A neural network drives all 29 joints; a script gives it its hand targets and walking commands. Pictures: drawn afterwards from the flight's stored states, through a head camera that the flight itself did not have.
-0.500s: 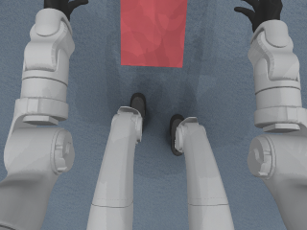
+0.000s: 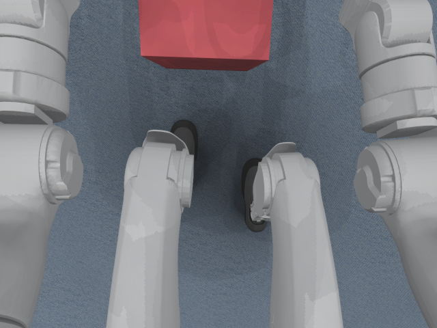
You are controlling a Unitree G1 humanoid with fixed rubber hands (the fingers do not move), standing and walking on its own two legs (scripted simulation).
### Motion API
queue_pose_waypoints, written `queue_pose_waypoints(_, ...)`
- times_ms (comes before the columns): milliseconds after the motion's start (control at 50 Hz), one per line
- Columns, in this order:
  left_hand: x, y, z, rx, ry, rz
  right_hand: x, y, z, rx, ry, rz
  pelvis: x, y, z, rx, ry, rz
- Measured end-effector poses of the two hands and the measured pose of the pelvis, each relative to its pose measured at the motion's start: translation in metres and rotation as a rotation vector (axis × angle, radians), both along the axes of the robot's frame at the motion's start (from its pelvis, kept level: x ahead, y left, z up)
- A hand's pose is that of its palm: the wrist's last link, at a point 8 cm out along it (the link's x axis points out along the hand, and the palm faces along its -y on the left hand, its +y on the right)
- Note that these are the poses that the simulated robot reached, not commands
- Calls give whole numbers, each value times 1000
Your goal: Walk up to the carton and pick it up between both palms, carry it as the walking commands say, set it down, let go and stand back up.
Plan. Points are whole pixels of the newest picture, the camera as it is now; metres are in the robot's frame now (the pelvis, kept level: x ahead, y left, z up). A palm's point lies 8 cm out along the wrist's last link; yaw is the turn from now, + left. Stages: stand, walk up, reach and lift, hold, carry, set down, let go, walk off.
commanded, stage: reach and lift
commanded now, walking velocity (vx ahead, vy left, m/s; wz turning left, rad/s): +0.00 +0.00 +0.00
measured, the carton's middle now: out of the picture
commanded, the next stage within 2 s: none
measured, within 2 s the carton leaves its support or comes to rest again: leaves its support in 1.98 s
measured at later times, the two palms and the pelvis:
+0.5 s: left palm out of the picture +0.54 +0.24 -0.27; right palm (320, 2) +0.57 -0.12 -0.28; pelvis +0.02 +0.01 -0.09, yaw -2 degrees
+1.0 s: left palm out of the picture +0.55 +0.24 -0.27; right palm (313, 2) +0.57 -0.11 -0.28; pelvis +0.02 +0.00 -0.10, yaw -1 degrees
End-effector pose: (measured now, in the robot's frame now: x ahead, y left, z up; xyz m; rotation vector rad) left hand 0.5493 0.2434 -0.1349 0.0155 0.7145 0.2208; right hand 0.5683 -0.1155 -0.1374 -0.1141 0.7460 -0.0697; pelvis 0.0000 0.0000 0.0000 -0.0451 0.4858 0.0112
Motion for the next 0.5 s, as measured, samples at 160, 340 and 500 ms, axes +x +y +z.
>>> queue_pose_waypoints(160, 0, -5, -53, 5, 27, 4, -1, -2, -45, -14, 0, 4, 4, 8, -37, -8, 0, -13)
queue_pose_waypoints(340, -10, -5, -110, 4, 55, 12, -7, -5, -102, -16, 30, 17, 11, 11, -70, -5, 25, -14)
queue_pose_waypoints(500, -5, 0, -140, 36, 88, 7, -3, -3, -138, 32, 21, 24, 17, 10, -93, 12, 45, -35)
